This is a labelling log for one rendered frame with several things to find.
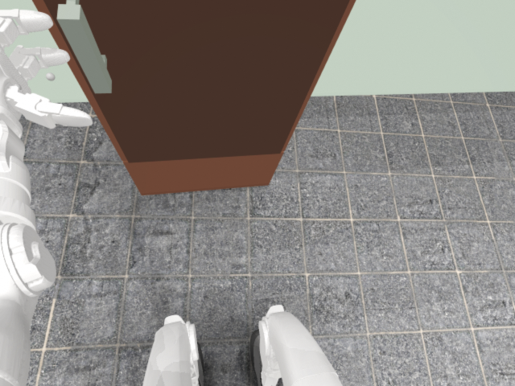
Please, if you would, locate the cupboard door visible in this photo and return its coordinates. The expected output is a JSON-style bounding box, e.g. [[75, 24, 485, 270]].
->
[[44, 0, 350, 163]]

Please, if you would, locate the handle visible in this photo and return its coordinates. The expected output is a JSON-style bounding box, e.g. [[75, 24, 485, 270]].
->
[[57, 0, 112, 93]]

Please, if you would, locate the robot right shin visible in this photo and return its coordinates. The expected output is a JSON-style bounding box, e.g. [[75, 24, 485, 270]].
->
[[260, 305, 284, 386]]

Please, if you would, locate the left robot forearm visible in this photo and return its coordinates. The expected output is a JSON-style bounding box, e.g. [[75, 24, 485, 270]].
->
[[0, 105, 36, 231]]

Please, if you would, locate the robot left thigh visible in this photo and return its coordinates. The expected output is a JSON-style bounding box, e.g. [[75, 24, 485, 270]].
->
[[142, 321, 199, 386]]

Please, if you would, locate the robot left hand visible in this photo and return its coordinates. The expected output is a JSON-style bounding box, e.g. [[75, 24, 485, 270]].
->
[[0, 9, 93, 129]]

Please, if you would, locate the robot left upper arm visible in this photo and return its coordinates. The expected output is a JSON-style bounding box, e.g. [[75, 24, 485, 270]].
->
[[0, 223, 56, 386]]

